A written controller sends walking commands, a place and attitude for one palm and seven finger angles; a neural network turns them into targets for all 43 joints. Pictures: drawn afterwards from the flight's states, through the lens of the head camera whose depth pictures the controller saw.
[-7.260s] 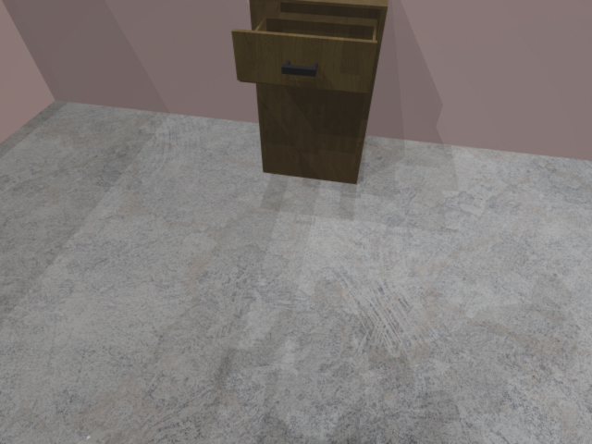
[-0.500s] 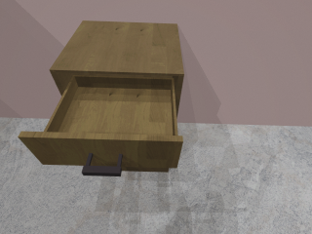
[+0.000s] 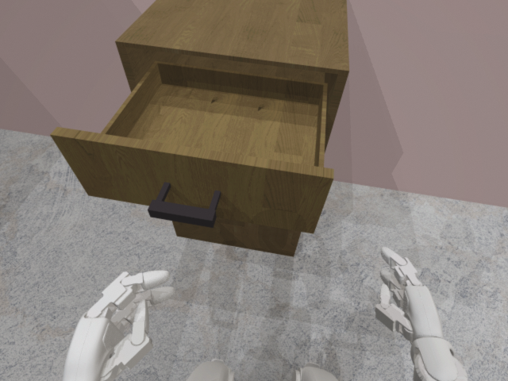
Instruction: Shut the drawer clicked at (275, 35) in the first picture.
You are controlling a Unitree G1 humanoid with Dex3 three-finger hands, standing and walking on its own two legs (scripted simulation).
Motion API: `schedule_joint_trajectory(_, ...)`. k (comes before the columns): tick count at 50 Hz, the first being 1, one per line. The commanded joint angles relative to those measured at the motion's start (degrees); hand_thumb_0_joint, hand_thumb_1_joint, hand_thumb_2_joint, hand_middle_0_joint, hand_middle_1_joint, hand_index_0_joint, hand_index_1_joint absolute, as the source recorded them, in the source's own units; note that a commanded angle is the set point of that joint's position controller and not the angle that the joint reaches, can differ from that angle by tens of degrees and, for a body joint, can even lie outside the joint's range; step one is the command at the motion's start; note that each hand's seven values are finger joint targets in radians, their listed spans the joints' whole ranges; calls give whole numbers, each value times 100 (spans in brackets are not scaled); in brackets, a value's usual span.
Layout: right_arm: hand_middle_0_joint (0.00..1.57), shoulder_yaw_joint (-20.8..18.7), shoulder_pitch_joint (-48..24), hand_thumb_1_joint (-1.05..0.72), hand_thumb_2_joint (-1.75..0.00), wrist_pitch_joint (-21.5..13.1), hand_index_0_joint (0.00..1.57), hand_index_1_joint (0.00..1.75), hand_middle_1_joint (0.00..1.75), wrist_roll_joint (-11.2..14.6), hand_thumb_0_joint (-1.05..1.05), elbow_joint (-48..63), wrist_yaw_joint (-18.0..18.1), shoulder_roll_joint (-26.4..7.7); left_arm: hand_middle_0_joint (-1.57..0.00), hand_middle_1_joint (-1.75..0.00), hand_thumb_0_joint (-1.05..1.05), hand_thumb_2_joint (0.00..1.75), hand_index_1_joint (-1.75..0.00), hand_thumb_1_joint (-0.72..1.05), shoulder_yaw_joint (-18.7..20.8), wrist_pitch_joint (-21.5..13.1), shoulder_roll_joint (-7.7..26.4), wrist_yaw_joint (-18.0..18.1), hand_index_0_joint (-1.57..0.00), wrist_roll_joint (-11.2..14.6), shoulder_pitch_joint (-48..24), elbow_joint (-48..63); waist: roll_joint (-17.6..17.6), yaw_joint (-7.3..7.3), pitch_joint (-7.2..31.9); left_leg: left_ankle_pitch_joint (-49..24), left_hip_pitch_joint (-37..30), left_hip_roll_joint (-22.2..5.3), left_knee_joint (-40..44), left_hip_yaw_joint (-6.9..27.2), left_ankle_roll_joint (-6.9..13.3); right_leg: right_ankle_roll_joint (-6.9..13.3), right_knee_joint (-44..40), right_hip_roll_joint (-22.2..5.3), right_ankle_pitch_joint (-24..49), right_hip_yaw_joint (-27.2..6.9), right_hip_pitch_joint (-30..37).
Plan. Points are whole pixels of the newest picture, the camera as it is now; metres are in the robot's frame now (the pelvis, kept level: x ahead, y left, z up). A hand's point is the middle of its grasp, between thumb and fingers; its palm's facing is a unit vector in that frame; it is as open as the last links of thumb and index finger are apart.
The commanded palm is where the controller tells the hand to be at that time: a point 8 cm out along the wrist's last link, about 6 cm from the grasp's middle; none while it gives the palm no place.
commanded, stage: raise the hand and make a fist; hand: left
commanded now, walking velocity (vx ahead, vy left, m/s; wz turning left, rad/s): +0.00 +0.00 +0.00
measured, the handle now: (186, 203) +0.38 +0.16 +0.05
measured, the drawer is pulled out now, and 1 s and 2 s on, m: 0.29 0.29 0.29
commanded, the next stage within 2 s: bring the fist close to the handle in 1.38 s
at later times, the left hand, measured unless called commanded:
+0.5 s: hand (155, 310) +0.19 +0.15 +0.10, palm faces -0.04 -1.00 -0.03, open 3.2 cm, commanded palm +0.15 +0.20 +0.11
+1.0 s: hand (150, 293) +0.19 +0.14 +0.15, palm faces -0.03 -1.00 -0.03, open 3.3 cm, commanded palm +0.15 +0.19 +0.15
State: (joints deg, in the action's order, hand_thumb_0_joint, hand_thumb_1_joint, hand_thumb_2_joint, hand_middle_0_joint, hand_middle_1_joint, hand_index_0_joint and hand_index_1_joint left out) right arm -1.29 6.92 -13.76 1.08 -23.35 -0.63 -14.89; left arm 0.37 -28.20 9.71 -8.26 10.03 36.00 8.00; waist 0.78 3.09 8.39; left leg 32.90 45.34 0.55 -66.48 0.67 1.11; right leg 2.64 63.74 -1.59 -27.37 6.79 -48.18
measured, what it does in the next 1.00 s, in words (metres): stands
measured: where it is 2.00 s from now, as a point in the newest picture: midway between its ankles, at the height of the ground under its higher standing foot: outside the picture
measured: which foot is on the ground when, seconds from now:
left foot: down 0.00-1.00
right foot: down 0.00-1.00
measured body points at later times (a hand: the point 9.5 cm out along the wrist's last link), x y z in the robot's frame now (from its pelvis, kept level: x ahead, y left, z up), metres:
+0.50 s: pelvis +0.02 +0.00 +0.03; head +0.06 +0.00 +0.47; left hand +0.18 +0.20 +0.10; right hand +0.18 -0.26 -0.04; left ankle +0.00 +0.11 -0.65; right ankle +0.04 -0.10 -0.65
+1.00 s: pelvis +0.03 +0.02 +0.04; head +0.04 +0.01 +0.49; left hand +0.19 +0.20 +0.15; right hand +0.23 -0.19 -0.01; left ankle +0.00 +0.11 -0.65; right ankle +0.04 -0.10 -0.65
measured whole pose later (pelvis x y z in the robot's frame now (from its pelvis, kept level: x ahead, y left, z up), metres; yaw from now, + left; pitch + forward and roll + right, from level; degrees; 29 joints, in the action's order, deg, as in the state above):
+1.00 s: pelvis +0.03 +0.02 +0.04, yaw -1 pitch +7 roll -2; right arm 3.1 15.2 -11.5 2.4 -25.1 0.3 -11.8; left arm -3.2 -12.6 9.4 -6.6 9.1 42.3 28.6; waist -3.0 1.5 7.6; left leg 30.0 30.8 1.0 -53.5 -0.3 2.5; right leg 0.7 50.8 -1.2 -24.3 5.5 -33.8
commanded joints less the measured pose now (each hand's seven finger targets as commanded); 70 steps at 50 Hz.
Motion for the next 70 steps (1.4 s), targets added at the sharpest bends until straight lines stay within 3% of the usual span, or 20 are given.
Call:
schedule_joint_trajectory(1,20,-94,413,-90,-90,-271,20,30,30,66,0,582,141,-586,-74,-88,0,90,-88,90,-278,-221,243,-320,-74,50,-1005,1796,-378,-685,731,-1013,-204,-32,1058,216,83,-71,-1350,156,269,-653,752)
schedule_joint_trajectory(4,20,-53,331,-90,-90,-203,20,30,30,122,0,626,207,-526,-80,-95,0,90,-95,90,-51,397,480,-524,-80,63,-768,1463,-146,-529,861,-1035,-70,29,1160,158,72,-119,-1605,82,130,-799,1261)
schedule_joint_trajectory(6,20,-37,225,-90,-90,-116,20,30,30,162,0,638,270,-441,-84,-99,0,90,-99,90,383,770,691,-481,-84,160,-622,1264,201,-383,815,-1073,71,47,1275,116,60,-161,-1830,26,-1,-936,1650)
schedule_joint_trajectory(7,20,-50,114,-90,-90,-76,20,30,30,173,0,639,293,-397,-86,-101,0,90,-101,90,671,915,810,-408,-86,199,-377,1135,267,-224,878,-1154,62,56,1325,80,49,-166,-1872,14,28,-966,1857)
schedule_joint_trajectory(11,20,-29,70,-90,-90,-101,20,30,30,162,0,597,307,-254,-94,-110,0,90,-110,90,842,893,601,-97,-94,398,-127,1512,351,-111,823,-1391,-33,51,1529,50,16,-190,-1951,-47,406,-932,2202)
schedule_joint_trajectory(13,20,-49,100,-90,-90,-171,20,30,30,136,0,528,287,-270,-98,-114,0,90,-114,90,769,683,563,-20,-98,379,-132,1643,437,-194,757,-1412,-57,43,1535,54,24,-228,-1989,-70,545,-974,2187)
schedule_joint_trajectory(15,20,-72,170,-90,-90,-276,20,30,30,127,0,483,251,-305,-102,-119,0,90,-119,90,536,457,434,-75,-102,353,77,1788,129,-248,708,-1531,-236,45,1573,26,31,-211,-1924,-61,772,-883,2100)
schedule_joint_trajectory(17,20,-123,149,-90,-90,-342,20,30,30,127,0,425,238,-364,-106,-123,0,90,-123,90,520,313,508,-118,-106,311,272,1777,276,-297,612,-1565,-277,32,1556,47,48,-214,-1945,-68,819,-872,2035)
schedule_joint_trajectory(18,20,-129,234,-90,-90,-364,20,30,30,123,0,442,227,-372,-108,-125,0,90,-125,90,391,270,413,-172,-108,305,329,1838,199,-319,616,-1556,-334,43,1581,23,54,-211,-1948,-62,807,-849,1991)
schedule_joint_trajectory(22,20,-173,255,-90,-90,-394,20,30,30,139,0,428,244,-436,-116,-134,0,90,-134,90,462,192,595,-169,-116,262,291,2079,42,-347,533,-1561,-502,27,1660,50,60,-162,-1946,-27,686,-742,1879)
schedule_joint_trajectory(26,20,-175,354,-90,-90,-387,20,30,30,131,0,532,228,-415,-124,-143,0,90,-143,90,271,246,468,-36,-124,201,428,2477,-310,-288,707,-1892,-876,-5,1814,85,51,-121,-1750,49,1184,-467,1909)
schedule_joint_trajectory(30,20,-120,368,-90,-90,-276,20,30,30,125,0,663,186,-398,-132,-151,0,90,-151,90,-125,488,223,94,-132,62,525,2621,-313,-322,523,-2085,-1075,-54,1942,143,37,-129,-1690,105,1396,-296,1825)
schedule_joint_trajectory(32,20,-110,325,-90,-90,-177,20,30,30,118,0,680,191,-404,-136,-156,0,90,-156,90,29,661,413,166,-136,-42,591,2561,-6,-314,415,-2022,-1032,-75,1994,160,57,-130,-1753,118,1354,-300,1882)
schedule_joint_trajectory(39,20,33,284,-90,-90,-22,20,30,30,143,0,865,193,-352,-140,-160,0,90,-160,90,-108,1067,316,179,-140,-36,504,2970,-104,-306,244,-1858,-1202,-101,2179,183,39,-138,-1890,143,1219,-254,1954)
schedule_joint_trajectory(49,20,57,324,-90,-90,-181,20,30,30,176,0,789,146,-319,-140,-160,0,90,-160,90,-194,1253,243,120,-140,-27,851,3423,-143,-255,316,-2454,-1538,-155,2295,240,0,-143,-1938,140,1651,-177,2179)
schedule_joint_trajectory(53,20,56,276,-90,-90,-200,20,30,30,175,0,771,141,-332,-140,-160,0,90,-160,90,-268,1321,173,141,-140,-73,903,3283,-104,-266,76,-2259,-1428,-119,2357,221,-4,-140,-1986,134,1510,-160,2143)
schedule_joint_trajectory(57,20,24,244,-90,-90,-219,20,30,30,167,0,794,143,-333,-140,-160,0,90,-160,90,-138,1234,286,224,-140,-90,989,3434,-45,-189,197,-2175,-1391,-102,2371,194,-7,-129,-1964,136,1439,-179,2249)
schedule_joint_trajectory(59,20,28,294,-90,-90,-240,20,30,30,162,0,808,132,-320,-140,-160,0,90,-160,90,-205,1159,220,249,-140,-84,1012,3522,-197,-202,248,-2181,-1448,-99,2356,179,-11,-127,-1957,132,1408,-190,2206)
schedule_joint_trajectory(64,20,35,296,-90,-90,-275,20,30,30,156,0,773,132,-355,-140,-160,0,90,-160,90,-227,1083,212,279,-140,-65,906,3343,-60,-268,6,-1872,-1285,-99,2337,194,11,-132,-2022,143,1153,-220,2069)
schedule_joint_trajectory(70,20,52,333,-90,-90,-285,20,30,30,160,0,798,139,-382,-140,-160,0,90,-160,90,-373,1136,172,262,-140,-125,750,3338,-143,-304,47,-1771,-1316,-84,2334,187,33,-133,-2047,129,1074,-252,2058)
